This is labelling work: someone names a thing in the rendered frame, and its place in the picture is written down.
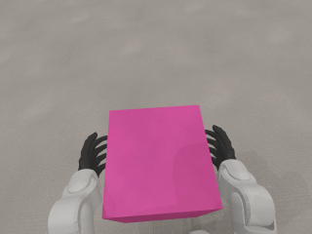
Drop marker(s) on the right robot hand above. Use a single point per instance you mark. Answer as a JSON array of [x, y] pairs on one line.
[[223, 148]]

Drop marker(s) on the right robot forearm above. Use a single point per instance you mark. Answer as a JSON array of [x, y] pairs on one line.
[[252, 207]]

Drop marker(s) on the carton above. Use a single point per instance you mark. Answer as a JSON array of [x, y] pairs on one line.
[[158, 165]]

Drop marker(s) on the left robot forearm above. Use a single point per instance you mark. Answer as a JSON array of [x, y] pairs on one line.
[[74, 212]]

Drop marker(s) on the left robot hand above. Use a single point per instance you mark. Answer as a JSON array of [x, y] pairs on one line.
[[89, 154]]

